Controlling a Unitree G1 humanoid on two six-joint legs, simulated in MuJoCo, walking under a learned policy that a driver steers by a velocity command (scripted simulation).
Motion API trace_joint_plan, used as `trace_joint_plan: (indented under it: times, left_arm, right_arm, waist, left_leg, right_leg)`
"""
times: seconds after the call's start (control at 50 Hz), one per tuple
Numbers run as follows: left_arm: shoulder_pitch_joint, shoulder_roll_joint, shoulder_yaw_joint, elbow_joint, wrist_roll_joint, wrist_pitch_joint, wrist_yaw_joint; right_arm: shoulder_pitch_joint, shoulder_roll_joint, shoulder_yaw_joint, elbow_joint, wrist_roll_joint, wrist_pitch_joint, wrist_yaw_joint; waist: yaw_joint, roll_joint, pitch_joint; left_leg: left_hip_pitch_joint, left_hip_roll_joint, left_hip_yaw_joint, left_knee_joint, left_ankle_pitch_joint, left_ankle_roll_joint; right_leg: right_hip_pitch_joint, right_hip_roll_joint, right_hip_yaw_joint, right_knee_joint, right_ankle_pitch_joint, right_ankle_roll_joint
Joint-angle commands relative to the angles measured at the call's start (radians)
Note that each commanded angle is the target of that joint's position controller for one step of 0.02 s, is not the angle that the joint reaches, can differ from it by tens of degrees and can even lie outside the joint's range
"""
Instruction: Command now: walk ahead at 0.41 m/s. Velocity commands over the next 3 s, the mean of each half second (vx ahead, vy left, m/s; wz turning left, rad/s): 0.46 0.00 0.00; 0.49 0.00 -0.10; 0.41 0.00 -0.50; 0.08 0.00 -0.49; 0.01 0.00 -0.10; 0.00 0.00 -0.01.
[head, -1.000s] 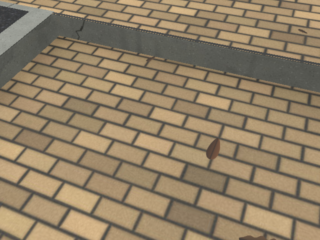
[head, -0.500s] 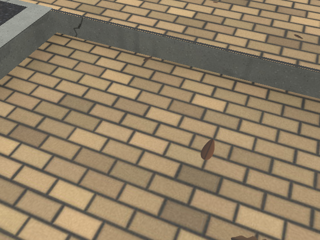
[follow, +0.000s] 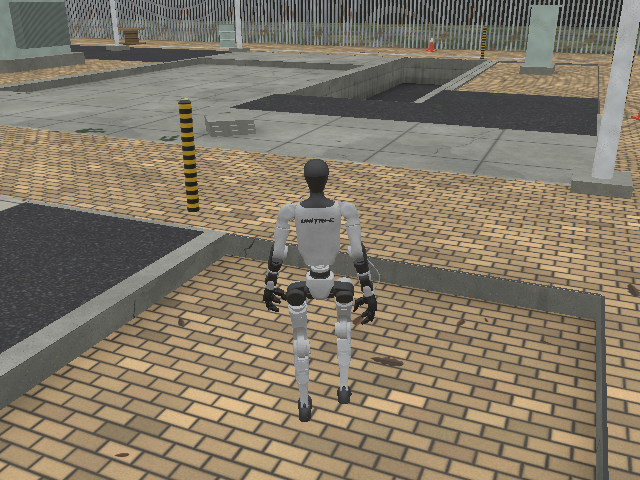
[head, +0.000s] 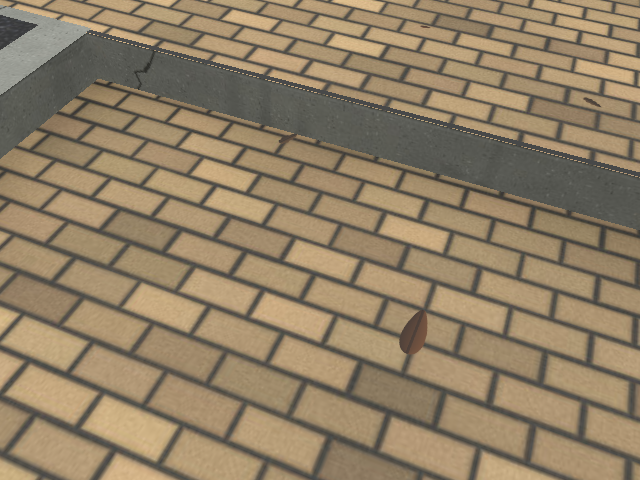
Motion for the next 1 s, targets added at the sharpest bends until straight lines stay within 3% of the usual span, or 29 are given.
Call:
trace_joint_plan:
  times: [0.02, 0.12, 0.2, 0.24, 0.26, 0.28, 0.3, 0.32, 0.34, 0.36, 0.38, 0.42, 0.44, 0.48, 0.54, 0.64, 0.72, 0.78, 0.8, 0.82, 0.84, 0.86, 0.88, 0.9, 0.92, 0.94, 0.96, 1.0]
  left_arm:
    - [-0.081, 0.047, 0.008, -0.069, 0.006, -0.013, -0.014]
    - [-0.29, 0.016, -0.012, -0.167, -0.005, -0.003, -0.011]
    - [-0.341, 0.028, -0.017, -0.21, -0.015, -0.003, -0.004]
    - [-0.24, 0.059, -0.003, -0.189, -0.016, -0.01, 0.01]
    - [-0.12, 0.082, 0.01, -0.152, -0.018, -0.016, 0.018]
    - [0.046, 0.103, 0.024, -0.097, -0.015, -0.025, 0.028]
    - [0.202, 0.168, 0.045, -0.062, 0.008, -0.032, 0.039]
    - [0.243, 0.256, 0.064, -0.058, 0.029, -0.03, 0.035]
    - [0.181, 0.218, 0.061, -0.058, -0.015, -0.02, 0.022]
    - [0.055, 0.159, 0.044, -0.077, -0.025, -0.023, 0.02]
    - [0.001, 0.096, 0.029, -0.084, -0.023, -0.034, 0.015]
    - [0.0, 0.037, 0.008, -0.058, -0.019, -0.05, 0.022]
    - [0.025, 0.028, 0.004, -0.043, -0.018, -0.059, 0.024]
    - [0.084, 0.045, 0.004, -0.02, -0.021, -0.071, 0.027]
    - [0.146, 0.065, 0.004, -0.005, -0.023, -0.072, 0.029]
    - [0.239, 0.058, -0.007, 0.015, -0.026, -0.071, 0.032]
    - [0.306, 0.067, -0.009, 0.041, -0.017, -0.066, 0.043]
    - [0.283, 0.083, -0.005, 0.045, -0.008, -0.061, 0.052]
    - [0.274, 0.09, -0.004, 0.045, -0.007, -0.06, 0.053]
    - [0.261, 0.098, -0.003, 0.045, -0.007, -0.057, 0.051]
    - [0.235, 0.096, -0.005, 0.033, -0.017, -0.056, 0.048]
    - [0.253, 0.031, -0.023, -0.01, -0.045, -0.059, 0.039]
    - [0.352, 0.007, -0.018, -0.002, -0.068, -0.052, 0.04]
    - [0.265, 0.091, 0.006, -0.003, -0.04, -0.041, 0.048]
    - [0.19, 0.067, 0.005, -0.026, -0.034, -0.043, 0.043]
    - [0.167, 0.039, 0.004, -0.028, -0.031, -0.039, 0.039]
    - [0.155, 0.032, 0.009, -0.033, -0.014, -0.026, 0.032]
    - [0.175, 0.003, 0.01, -0.033, -0.003, 0.002, 0.017]
  right_arm:
    - [0.06, -0.097, -0.009, -0.017, 0.006, -0.028, -0.006]
    - [0.116, -0.097, 0.001, -0.004, 0.003, -0.029, -0.009]
    - [0.117, -0.128, -0.003, 0.0, 0.002, -0.03, -0.013]
    - [0.083, -0.149, -0.008, -0.005, 0.003, -0.032, -0.015]
    - [0.071, -0.162, -0.012, -0.007, 0.002, -0.029, -0.016]
    - [0.051, -0.17, -0.015, -0.013, 0.006, -0.025, -0.014]
    - [0.059, -0.141, -0.007, -0.033, 0.01, -0.024, -0.009]
    - [0.179, -0.01, 0.012, -0.051, 0.036, -0.019, 0.003]
    - [0.121, -0.115, -0.016, -0.048, 0.012, -0.017, 0.004]
    - [0.024, -0.126, -0.024, -0.084, 0.006, -0.017, 0.006]
    - [-0.035, -0.112, -0.021, -0.099, 0.002, -0.022, 0.01]
    - [-0.037, -0.08, -0.021, -0.1, -0.015, -0.004, 0.02]
    - [-0.027, -0.063, -0.02, -0.096, -0.017, 0.007, 0.026]
    - [-0.055, -0.055, -0.022, -0.109, -0.02, 0.023, 0.032]
    - [-0.2, -0.066, -0.022, -0.162, -0.021, 0.035, 0.039]
    - [-0.413, -0.05, -0.007, -0.235, -0.005, 0.029, 0.045]
    - [-0.511, -0.06, -0.003, -0.273, -0.002, 0.023, 0.042]
    - [-0.483, -0.08, -0.012, -0.281, -0.002, 0.012, 0.035]
    - [-0.421, -0.096, -0.021, -0.265, -0.003, 0.006, 0.028]
    - [-0.293, -0.117, -0.033, -0.226, -0.004, -0.002, 0.019]
    - [-0.119, -0.153, -0.05, -0.176, -0.018, -0.014, 0.008]
    - [0.036, -0.254, -0.077, -0.158, -0.048, -0.02, -0.006]
    - [0.028, -0.28, -0.089, -0.158, -0.029, -0.004, 0.006]
    - [-0.079, -0.217, -0.076, -0.178, -0.006, 0.004, 0.014]
    - [-0.17, -0.152, -0.057, -0.193, -0.001, -0.001, 0.016]
    - [-0.209, -0.108, -0.046, -0.192, -0.004, -0.01, 0.016]
    - [-0.207, -0.083, -0.038, -0.178, -0.002, -0.018, 0.01]
    - [-0.171, -0.073, -0.034, -0.158, 0.002, -0.034, 0.002]
  waist:
    - [0.008, 0.105, 0.128]
    - [-0.027, 0.124, 0.151]
    - [-0.021, 0.149, 0.154]
    - [0.036, 0.146, 0.097]
    - [0.087, 0.14, 0.031]
    - [0.159, 0.118, -0.054]
    - [0.203, 0.051, -0.154]
    - [0.123, -0.186, -0.269]
    - [0.121, -0.072, -0.234]
    - [0.068, -0.04, -0.062]
    - [0.055, 0.018, 0.014]
    - [-0.003, -0.001, 0.053]
    - [-0.015, -0.008, 0.048]
    - [-0.023, -0.009, 0.058]
    - [-0.002, -0.01, 0.099]
    - [0.052, -0.02, 0.118]
    - [0.082, -0.032, 0.124]
    - [0.046, -0.042, 0.106]
    - [0.018, -0.05, 0.073]
    - [-0.035, -0.046, 0.009]
    - [-0.111, -0.024, -0.08]
    - [-0.135, 0.105, -0.226]
    - [-0.081, 0.252, -0.34]
    - [-0.054, 0.076, -0.197]
    - [-0.031, 0.055, -0.06]
    - [-0.003, 0.04, 0.019]
    - [0.019, 0.063, 0.053]
    - [0.047, 0.082, 0.056]
  left_leg:
    - [0.11, 0.253, -0.256, -0.211, 0.095, 0.113]
    - [0.073, 0.223, -0.141, -0.184, 0.426, 0.121]
    - [0.081, 0.248, -0.107, -0.16, 0.602, 0.112]
    - [0.109, 0.256, -0.075, -0.032, 0.894, 0.087]
    - [0.125, 0.25, -0.059, 0.11, 1.003, 0.073]
    - [0.071, 0.222, -0.033, 0.306, 0.96, 0.054]
    - [-0.116, 0.176, -0.011, 0.576, 0.641, 0.044]
    - [-0.452, -0.007, 0.027, 0.971, -0.177, 0.005]
    - [-0.537, 0.005, -0.094, 1.07, -0.198, 0.029]
    - [-0.582, 0.068, -0.083, 1.054, -0.095, 0.036]
    - [-0.555, 0.103, -0.075, 0.999, -0.028, 0.037]
    - [-0.46, 0.143, -0.072, 0.907, 0.002, 0.025]
    - [-0.434, 0.146, -0.065, 0.879, 0.002, 0.017]
    - [-0.461, 0.152, -0.04, 0.832, 0.017, 0.002]
    - [-0.578, 0.172, -0.004, 0.724, 0.118, -0.024]
    - [-0.579, 0.138, 0.056, 0.435, 0.27, -0.042]
    - [-0.579, 0.104, 0.08, 0.311, 0.263, -0.017]
    - [-0.497, 0.066, 0.088, 0.249, 0.156, 0.028]
    - [-0.402, 0.037, 0.092, 0.233, 0.111, 0.044]
    - [-0.26, 0.009, 0.095, 0.188, 0.104, 0.064]
    - [-0.01, 0.057, 0.047, 0.141, 0.158, 0.093]
    - [0.291, 0.33, -0.266, 0.125, 0.061, 0.159]
    - [0.42, 0.526, -0.663, 0.006, 0.034, 0.263]
    - [0.281, 0.471, -0.556, -0.026, -0.041, 0.223]
    - [0.12, 0.433, -0.415, -0.076, -0.028, 0.191]
    - [0.004, 0.387, -0.307, -0.12, 0.029, 0.146]
    - [-0.066, 0.347, -0.221, -0.139, 0.085, 0.112]
    - [-0.113, 0.318, -0.122, -0.156, 0.173, 0.087]
  right_leg:
    - [-0.306, -0.046, -0.002, 0.042, 0.091, 0.026]
    - [-0.286, -0.023, -0.071, -0.157, 0.162, 0.052]
    - [-0.139, 0.012, -0.1, -0.34, 0.189, 0.002]
    - [0.014, 0.056, -0.107, -0.381, 0.164, -0.038]
    - [0.134, 0.082, -0.105, -0.407, 0.153, -0.057]
    - [0.332, 0.084, -0.099, -0.475, 0.194, -0.077]
    - [0.57, -0.086, 0.083, -0.495, 0.042, -0.112]
    - [0.794, -0.394, 0.611, -0.601, -0.073, -0.243]
    - [0.7, -0.373, 0.758, -0.728, -0.174, -0.252]
    - [0.543, -0.346, 0.582, -0.746, -0.191, -0.221]
    - [0.41, -0.301, 0.463, -0.782, -0.074, -0.199]
    - [0.268, -0.219, 0.297, -0.81, 0.111, -0.15]
    - [0.249, -0.207, 0.252, -0.816, 0.178, -0.144]
    - [0.248, -0.19, 0.195, -0.828, 0.276, -0.147]
    - [0.279, -0.17, 0.142, -0.864, 0.309, -0.141]
    - [0.35, -0.136, 0.066, -0.853, 0.495, -0.104]
    - [0.488, -0.169, 0.06, -0.814, 0.603, -0.108]
    - [0.565, -0.197, 0.045, -0.717, 0.831, -0.105]
    - [0.564, -0.197, 0.05, -0.633, 0.965, -0.095]
    - [0.552, -0.181, 0.048, -0.491, 1.022, -0.085]
    - [0.421, -0.146, 0.03, -0.29, 0.883, -0.069]
    - [0.145, -0.063, -0.015, 0.036, 0.471, -0.04]
    - [-0.098, 0.092, -0.001, 0.337, -0.213, -0.021]
    - [-0.166, 0.016, 0.083, 0.371, -0.136, -0.034]
    - [-0.171, -0.019, 0.087, 0.329, -0.056, -0.033]
    - [-0.141, -0.053, 0.084, 0.271, -0.011, -0.033]
    - [-0.109, -0.072, 0.086, 0.232, 0.009, -0.028]
    - [-0.072, -0.076, 0.072, 0.212, 0.036, -0.014]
